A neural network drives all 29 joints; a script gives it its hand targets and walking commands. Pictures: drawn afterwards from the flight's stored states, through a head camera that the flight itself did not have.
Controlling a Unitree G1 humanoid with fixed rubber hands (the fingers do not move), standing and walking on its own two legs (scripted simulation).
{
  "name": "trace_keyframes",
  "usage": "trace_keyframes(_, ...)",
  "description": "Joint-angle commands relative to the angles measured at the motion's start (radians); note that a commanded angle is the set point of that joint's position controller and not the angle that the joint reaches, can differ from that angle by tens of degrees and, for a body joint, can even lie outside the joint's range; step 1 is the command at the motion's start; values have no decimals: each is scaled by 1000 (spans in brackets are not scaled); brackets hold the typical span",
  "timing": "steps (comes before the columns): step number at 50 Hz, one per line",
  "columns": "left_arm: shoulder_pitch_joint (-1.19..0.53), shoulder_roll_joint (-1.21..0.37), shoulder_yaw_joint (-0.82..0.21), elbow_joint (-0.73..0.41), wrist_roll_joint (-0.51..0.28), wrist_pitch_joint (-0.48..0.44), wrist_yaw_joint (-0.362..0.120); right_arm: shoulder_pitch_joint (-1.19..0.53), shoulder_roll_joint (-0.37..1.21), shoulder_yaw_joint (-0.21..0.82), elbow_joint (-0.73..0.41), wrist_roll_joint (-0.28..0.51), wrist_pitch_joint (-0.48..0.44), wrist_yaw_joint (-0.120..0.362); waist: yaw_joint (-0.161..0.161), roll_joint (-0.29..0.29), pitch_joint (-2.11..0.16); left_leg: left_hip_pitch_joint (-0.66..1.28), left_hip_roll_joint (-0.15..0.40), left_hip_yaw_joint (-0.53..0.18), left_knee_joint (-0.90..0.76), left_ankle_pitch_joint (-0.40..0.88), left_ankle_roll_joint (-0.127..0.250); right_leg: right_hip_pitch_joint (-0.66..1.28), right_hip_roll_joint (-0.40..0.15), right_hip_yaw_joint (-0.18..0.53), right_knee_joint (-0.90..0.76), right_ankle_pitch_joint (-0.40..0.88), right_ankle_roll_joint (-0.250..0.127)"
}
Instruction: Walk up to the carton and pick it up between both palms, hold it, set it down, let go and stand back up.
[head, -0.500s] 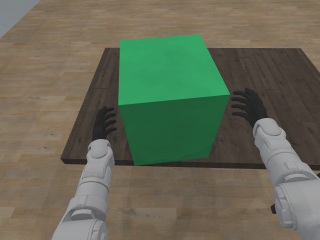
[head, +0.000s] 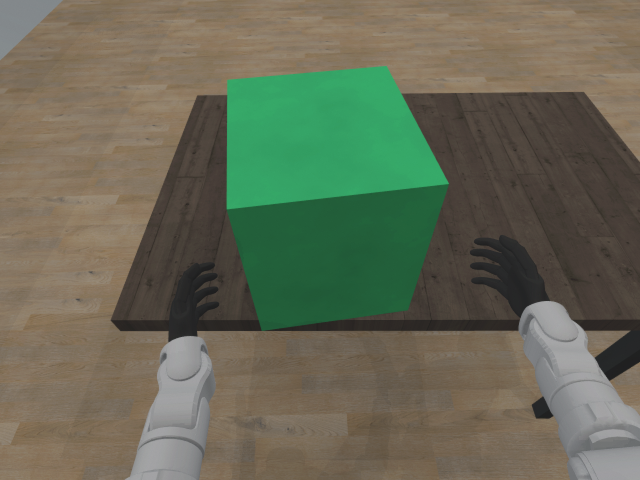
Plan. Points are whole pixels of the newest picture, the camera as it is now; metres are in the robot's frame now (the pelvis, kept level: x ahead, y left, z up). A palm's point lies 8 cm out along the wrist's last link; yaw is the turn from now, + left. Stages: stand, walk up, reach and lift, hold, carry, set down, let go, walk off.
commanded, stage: set down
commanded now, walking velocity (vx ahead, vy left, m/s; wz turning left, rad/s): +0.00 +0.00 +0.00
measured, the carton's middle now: (322, 201) +0.51 +0.04 +0.04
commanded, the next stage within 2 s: none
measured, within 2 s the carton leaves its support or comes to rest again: neither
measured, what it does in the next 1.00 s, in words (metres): stands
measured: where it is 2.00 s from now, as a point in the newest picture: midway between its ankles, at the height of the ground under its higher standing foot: outside the picture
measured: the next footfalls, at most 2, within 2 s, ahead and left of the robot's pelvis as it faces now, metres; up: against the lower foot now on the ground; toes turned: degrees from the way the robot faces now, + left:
none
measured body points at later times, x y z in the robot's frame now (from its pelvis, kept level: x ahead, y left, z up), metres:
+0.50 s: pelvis -0.01 +0.00 +0.00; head +0.02 +0.00 +0.45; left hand +0.26 +0.20 +0.01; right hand +0.30 -0.24 +0.01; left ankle +0.02 +0.14 -0.74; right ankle +0.01 -0.08 -0.74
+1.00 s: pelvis -0.01 +0.00 +0.00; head +0.01 +0.00 +0.45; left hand +0.21 +0.19 +0.00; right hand +0.23 -0.25 +0.00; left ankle +0.02 +0.14 -0.74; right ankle +0.01 -0.08 -0.74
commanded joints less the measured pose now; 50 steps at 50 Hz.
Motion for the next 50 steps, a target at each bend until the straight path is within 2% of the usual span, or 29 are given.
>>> trace_keyframes(1,-164,72,-96,-358,-128,-37,-8,-135,-251,-13,-317,107,-90,23,-33,-110,-382,232,-50,45,-36,233,5,324,-36,44,-5,308,47)
trace_keyframes(2,-194,70,-101,-352,-141,-40,-9,-153,-247,-19,-338,106,-89,22,-38,-124,-370,214,-53,46,-37,202,10,316,-43,53,-8,283,52)
trace_keyframes(4,-109,54,-110,-369,-139,-34,-13,-65,-245,-13,-328,118,-82,28,-40,-128,-323,242,-51,47,-51,192,12,310,-48,59,-24,248,50)
trace_keyframes(8,-107,59,-132,-383,-152,-35,-11,-42,-241,-40,-382,111,-84,34,-47,-135,-299,249,-45,41,-59,160,16,279,-48,55,-30,184,34)
trace_keyframes(11,-34,50,-141,-426,-148,-34,0,41,-241,-46,-428,118,-87,38,-46,-116,-284,272,-46,39,-64,151,13,284,-49,59,-37,162,33)
trace_keyframes(12,-71,60,-149,-411,-157,-29,2,9,-247,-60,-416,111,-83,39,-52,-120,-276,255,-46,41,-68,139,14,275,-52,58,-37,141,30)
trace_keyframes(13,7,55,-152,-471,-155,-30,6,97,-246,-59,-433,117,-89,42,-51,-125,-293,292,-43,38,-67,173,14,290,-48,52,-40,167,27)
trace_keyframes(14,-5,46,-159,-464,-151,-28,8,95,-251,-66,-431,118,-87,44,-57,-116,-283,295,-41,35,-66,154,15,272,-47,53,-44,144,25)
trace_keyframes(17,-9,52,-154,-450,-148,-23,15,85,-244,-80,-460,112,-85,44,-55,-141,-259,263,-42,36,-71,121,21,276,-57,73,-43,104,28)
trace_keyframes(18,67,33,-171,-480,-148,-20,19,151,-243,-84,-455,112,-88,49,-63,-128,-253,288,-39,29,-75,155,21,287,-49,54,-39,153,20)
trace_keyframes(19,98,37,-165,-503,-146,-15,18,187,-247,-78,-477,119,-91,49,-57,-130,-262,307,-41,30,-74,162,17,292,-49,62,-45,149,18)
trace_keyframes(20,60,38,-167,-490,-146,-16,18,148,-236,-77,-492,115,-90,45,-55,-144,-257,281,-42,36,-73,139,21,281,-54,65,-42,129,23)
trace_keyframes(21,125,34,-162,-514,-142,-20,19,218,-236,-77,-492,117,-97,48,-59,-150,-258,311,-40,35,-74,164,20,294,-49,60,-45,159,21)
trace_keyframes(22,191,25,-167,-529,-135,-20,16,283,-242,-72,-503,121,-103,48,-60,-142,-253,329,-41,33,-78,183,18,308,-51,61,-47,188,23)
trace_keyframes(23,142,28,-168,-550,-146,-29,23,229,-250,-81,-524,126,-108,52,-56,-139,-275,311,-41,34,-70,200,17,309,-42,52,-27,226,18)
trace_keyframes(24,218,9,-169,-529,-123,-18,17,315,-244,-72,-501,124,-106,49,-64,-125,-243,348,-37,30,-79,208,14,311,-41,44,-45,234,15)
trace_keyframes(25,155,22,-168,-535,-128,-22,23,247,-248,-84,-530,122,-104,51,-61,-123,-259,326,-41,29,-74,191,10,299,-42,57,-41,198,12)
trace_keyframes(27,190,19,-171,-553,-120,-24,27,288,-249,-91,-559,121,-104,53,-63,-111,-253,338,-39,32,-78,178,9,287,-40,54,-44,182,8)
trace_keyframes(28,212,8,-182,-559,-129,-22,27,318,-260,-101,-573,117,-100,53,-77,-138,-238,347,-38,30,-80,156,10,287,-45,61,-57,149,11)
trace_keyframes(30,204,18,-188,-589,-132,-33,34,314,-253,-100,-626,122,-102,55,-70,-120,-251,345,-35,33,-81,158,8,276,-38,59,-47,147,6)
trace_keyframes(32,287,10,-199,-630,-138,-39,37,384,-252,-103,-660,120,-104,51,-72,-127,-239,363,-37,40,-78,165,8,279,-35,54,-41,156,7)
trace_keyframes(35,327,6,-210,-631,-137,-45,32,455,-243,-96,-683,111,-94,50,-88,-138,-203,358,-32,40,-85,147,7,282,-44,71,-53,114,5)
trace_keyframes(36,342,12,-204,-648,-133,-43,35,476,-250,-104,-687,117,-88,51,-84,-115,-197,371,-35,44,-88,135,10,270,-44,71,-53,92,4)
trace_keyframes(40,398,29,-197,-623,-118,-36,21,536,-223,-95,-717,93,-67,39,-89,-147,-135,363,-35,50,-91,85,17,269,-51,80,-64,39,4)
trace_keyframes(41,398,24,-195,-647,-118,-38,26,540,-218,-93,-727,94,-66,39,-82,-127,-130,360,-35,51,-90,86,17,269,-57,86,-60,33,7)
trace_keyframes(44,384,48,-179,-619,-119,-36,25,536,-204,-105,-759,80,-52,32,-81,-163,-86,320,-36,55,-94,22,29,267,-72,111,-74,-80,16)
trace_keyframes(45,360,53,-178,-629,-120,-29,26,531,-195,-97,-764,85,-45,33,-73,-142,-72,311,-35,55,-90,-13,28,249,-82,125,-76,-142,15)
trace_keyframes(49,364,49,-164,-542,-117,-3,12,523,-167,-104,-741,46,-18,22,-72,-182,-19,295,-35,60,-97,-67,38,233,-98,141,-104,-239,26)
trace_keyframes(50,366,49,-157,-542,-118,0,12,529,-154,-96,-734,42,-12,22,-63,-158,-21,294,-39,69,-101,-72,38,232,-97,144,-106,-246,28)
